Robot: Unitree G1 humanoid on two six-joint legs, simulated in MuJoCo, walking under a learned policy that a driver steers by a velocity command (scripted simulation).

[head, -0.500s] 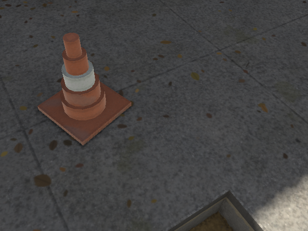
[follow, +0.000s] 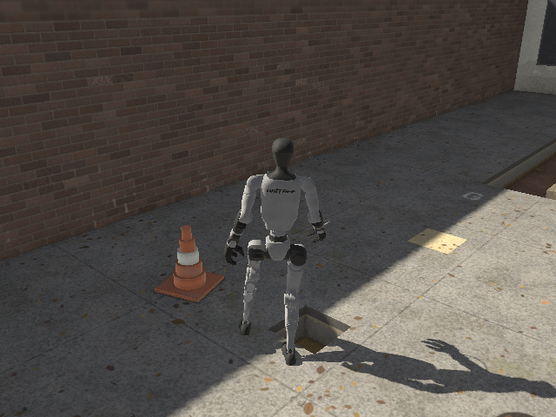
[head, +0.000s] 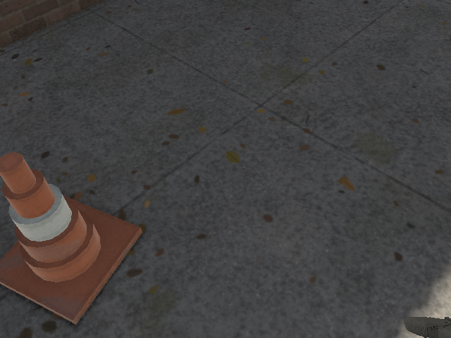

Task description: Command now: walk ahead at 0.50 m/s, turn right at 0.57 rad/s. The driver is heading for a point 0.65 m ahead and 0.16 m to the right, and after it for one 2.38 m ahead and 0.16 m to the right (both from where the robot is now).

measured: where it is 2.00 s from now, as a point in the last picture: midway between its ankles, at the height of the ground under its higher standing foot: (286, 281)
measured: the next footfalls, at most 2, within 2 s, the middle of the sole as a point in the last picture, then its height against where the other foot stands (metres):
left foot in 0.28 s outside the picture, level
right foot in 0.86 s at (309, 313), level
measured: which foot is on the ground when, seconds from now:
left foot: up 0.00-0.26, down 0.28-0.86, up 0.88-1.00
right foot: down 0.00-0.30, up 0.32-0.84, down 0.86-1.00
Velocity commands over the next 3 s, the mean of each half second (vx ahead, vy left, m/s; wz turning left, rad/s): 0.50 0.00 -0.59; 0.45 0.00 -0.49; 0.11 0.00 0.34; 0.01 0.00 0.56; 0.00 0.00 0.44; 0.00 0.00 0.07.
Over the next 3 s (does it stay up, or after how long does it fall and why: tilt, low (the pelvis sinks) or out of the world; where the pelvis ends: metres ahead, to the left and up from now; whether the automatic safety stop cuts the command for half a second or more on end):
stays up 0.66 -0.07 0.00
